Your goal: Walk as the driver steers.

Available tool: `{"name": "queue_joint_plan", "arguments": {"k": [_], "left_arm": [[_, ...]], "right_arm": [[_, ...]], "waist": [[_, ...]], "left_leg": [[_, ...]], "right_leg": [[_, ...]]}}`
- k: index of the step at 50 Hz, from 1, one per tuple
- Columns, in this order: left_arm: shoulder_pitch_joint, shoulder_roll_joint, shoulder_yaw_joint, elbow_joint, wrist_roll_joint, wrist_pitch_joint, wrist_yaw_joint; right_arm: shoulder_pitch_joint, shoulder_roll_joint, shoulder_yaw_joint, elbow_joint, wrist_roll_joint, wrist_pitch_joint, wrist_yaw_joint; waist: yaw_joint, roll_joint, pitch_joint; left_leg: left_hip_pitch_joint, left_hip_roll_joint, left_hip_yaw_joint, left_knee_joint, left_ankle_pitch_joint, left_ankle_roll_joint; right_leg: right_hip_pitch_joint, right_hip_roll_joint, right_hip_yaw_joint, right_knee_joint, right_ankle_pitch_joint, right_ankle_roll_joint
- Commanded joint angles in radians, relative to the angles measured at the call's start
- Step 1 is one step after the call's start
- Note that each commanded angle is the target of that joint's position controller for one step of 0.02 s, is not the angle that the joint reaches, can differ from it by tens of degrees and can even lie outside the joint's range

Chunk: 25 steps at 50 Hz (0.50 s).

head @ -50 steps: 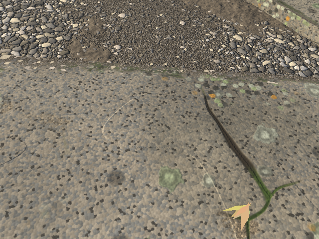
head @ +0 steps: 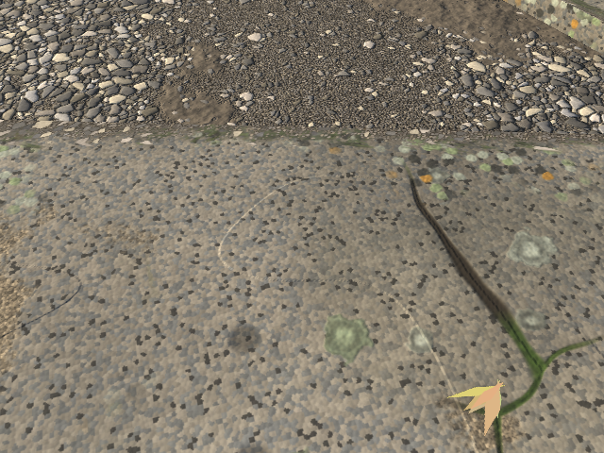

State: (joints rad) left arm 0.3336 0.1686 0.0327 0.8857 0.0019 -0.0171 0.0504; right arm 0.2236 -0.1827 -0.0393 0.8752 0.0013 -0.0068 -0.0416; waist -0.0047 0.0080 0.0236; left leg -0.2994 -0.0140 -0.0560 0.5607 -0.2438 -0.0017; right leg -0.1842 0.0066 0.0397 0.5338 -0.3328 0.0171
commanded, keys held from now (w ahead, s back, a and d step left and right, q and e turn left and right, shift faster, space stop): no key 0.20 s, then w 0.66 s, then w+q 0.02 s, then q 0.12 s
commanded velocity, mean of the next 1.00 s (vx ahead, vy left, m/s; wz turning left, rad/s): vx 0.27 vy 0.00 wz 0.02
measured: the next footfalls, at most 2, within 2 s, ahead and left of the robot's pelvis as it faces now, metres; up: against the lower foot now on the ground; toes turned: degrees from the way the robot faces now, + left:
right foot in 0.92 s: +0.46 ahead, -0.13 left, +0.00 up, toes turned -2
left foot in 1.42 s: +0.48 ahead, +0.11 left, +0.00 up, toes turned +14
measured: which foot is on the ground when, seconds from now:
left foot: down 0.00-0.94, up 0.96-1.00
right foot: down 0.00-0.48, up 0.50-0.90, down 0.92-1.00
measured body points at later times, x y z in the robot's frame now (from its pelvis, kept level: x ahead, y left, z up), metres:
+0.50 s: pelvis +0.06 +0.02 +0.00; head +0.06 +0.03 +0.45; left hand +0.01 +0.26 -0.16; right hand +0.11 -0.23 -0.14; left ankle +0.05 +0.12 -0.73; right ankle -0.03 -0.13 -0.72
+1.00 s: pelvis +0.30 -0.03 -0.01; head +0.35 -0.04 +0.43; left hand +0.51 +0.21 -0.10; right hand +0.25 -0.29 -0.16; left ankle +0.10 +0.11 -0.65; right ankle +0.42 -0.12 -0.73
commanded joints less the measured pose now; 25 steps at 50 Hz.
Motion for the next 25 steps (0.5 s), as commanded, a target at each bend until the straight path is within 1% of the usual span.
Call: {"name": "queue_joint_plan", "arguments": {"k": [1,10,11,12,13,14,15,16,17,18,19,20,21,22,23,24,25], "left_arm": [[0.062,0.080,0.017,-0.015,0.000,-0.009,0.003],[0.090,0.068,0.011,0.048,-0.001,-0.010,0.004],[0.118,0.052,0.006,0.068,-0.001,-0.009,0.003],[0.125,0.058,0.009,0.076,-0.006,-0.006,0.004],[0.116,0.078,0.014,0.071,-0.011,-0.006,0.007],[0.115,0.087,0.016,0.065,-0.015,-0.009,0.009],[0.127,0.091,0.016,0.064,-0.020,-0.017,0.010],[0.146,0.100,0.018,0.069,-0.026,-0.028,0.008],[0.175,0.121,0.024,0.079,-0.030,-0.038,0.004],[0.205,0.155,0.034,0.091,-0.032,-0.046,-0.001],[0.188,0.188,0.043,0.089,-0.033,-0.050,-0.005],[0.162,0.183,0.042,0.079,-0.033,-0.051,-0.009],[0.123,0.181,0.039,0.067,-0.034,-0.051,-0.013],[0.068,0.172,0.035,0.052,-0.037,-0.048,-0.019],[0.025,0.168,0.032,0.037,-0.040,-0.045,-0.021],[-0.027,0.132,0.022,0.010,-0.036,-0.054,-0.022],[-0.022,0.080,0.010,-0.021,-0.028,-0.074,-0.019]], "right_arm": [[0.006,-0.093,-0.020,-0.025,0.001,-0.009,-0.003],[0.010,-0.091,-0.017,0.043,0.004,-0.005,-0.003],[0.030,-0.078,-0.013,0.062,0.003,-0.004,-0.002],[0.036,-0.086,-0.016,0.073,0.009,-0.002,-0.003],[0.041,-0.099,-0.021,0.080,0.016,-0.002,-0.004],[0.034,-0.104,-0.021,0.078,0.019,-0.008,-0.004],[0.024,-0.099,-0.020,0.074,0.023,-0.020,-0.001],[0.010,-0.091,-0.018,0.069,0.027,-0.036,0.004],[-0.015,-0.082,-0.016,0.061,0.027,-0.052,0.011],[-0.044,-0.062,-0.011,0.051,0.029,-0.067,0.020],[-0.057,-0.052,-0.008,0.042,0.035,-0.081,0.027],[-0.062,-0.062,-0.008,0.040,0.036,-0.092,0.034],[-0.030,-0.054,-0.005,0.047,0.041,-0.100,0.040],[0.048,-0.053,-0.007,0.075,0.044,-0.104,0.043],[0.149,-0.075,-0.019,0.118,0.040,-0.105,0.044],[0.283,-0.156,-0.046,0.160,0.033,-0.106,0.041],[0.438,-0.273,-0.077,0.190,0.031,-0.107,0.049]], "waist": [[0.000,-0.002,0.007],[-0.002,-0.003,0.019],[-0.001,-0.002,-0.007],[0.001,-0.001,0.013],[0.002,-0.009,0.042],[0.007,-0.011,0.082],[0.015,-0.020,0.112],[0.024,-0.041,0.126],[0.041,-0.083,0.129],[0.054,-0.152,0.126],[0.045,-0.210,0.147],[0.036,-0.196,0.165],[0.005,-0.198,0.178],[-0.043,-0.182,0.176],[-0.085,-0.146,0.148],[-0.136,0.014,0.108],[-0.170,0.285,0.022]], "left_leg": [[0.072,0.036,-0.043,-0.098,0.101,0.038],[0.082,0.032,-0.038,-0.113,0.107,0.038],[0.095,0.022,-0.028,-0.123,-0.004,0.038],[0.072,0.004,-0.016,-0.117,-0.166,0.045],[0.029,-0.009,-0.008,-0.104,-0.333,0.057],[-0.021,-0.003,-0.018,-0.101,-0.430,0.069],[-0.056,0.005,-0.027,-0.093,-0.454,0.077],[-0.088,0.008,-0.023,-0.066,-0.420,0.077],[-0.132,-0.002,0.001,-0.008,-0.348,0.068],[-0.176,-0.026,0.054,0.084,-0.244,0.054],[-0.200,-0.019,0.081,0.151,-0.161,0.056],[-0.184,0.004,0.066,0.163,-0.158,0.072],[-0.125,0.009,0.074,0.098,-0.180,0.088],[0.021,0.000,0.086,-0.029,-0.163,0.097],[0.191,-0.011,0.069,-0.099,-0.093,0.089],[0.349,0.084,-0.125,-0.180,-0.131,0.124],[0.518,0.291,-0.505,-0.324,-0.186,0.244]], "right_leg": [[-0.091,-0.019,0.018,-0.110,0.115,-0.021],[-0.083,-0.018,0.011,-0.126,0.119,-0.019],[-0.071,-0.009,-0.001,-0.134,0.024,-0.022],[-0.085,0.004,-0.009,-0.127,-0.107,-0.035],[-0.111,0.002,0.002,-0.123,-0.248,-0.056],[-0.142,-0.013,0.028,-0.134,-0.352,-0.080],[-0.154,-0.039,0.066,-0.152,-0.402,-0.104],[-0.137,-0.073,0.118,-0.179,-0.421,-0.129],[-0.090,-0.123,0.195,-0.224,-0.440,-0.162],[-0.035,-0.195,0.306,-0.297,-0.476,-0.204],[-0.022,-0.274,0.410,-0.354,-0.481,-0.243],[-0.055,-0.297,0.437,-0.372,-0.448,-0.256],[-0.091,-0.287,0.406,-0.360,-0.406,-0.243],[-0.158,-0.235,0.327,-0.318,-0.340,-0.206],[-0.229,-0.170,0.237,-0.239,-0.220,-0.162],[-0.351,-0.065,0.088,0.007,-0.021,-0.101],[-0.512,0.039,-0.049,0.368,-0.034,-0.038]]}}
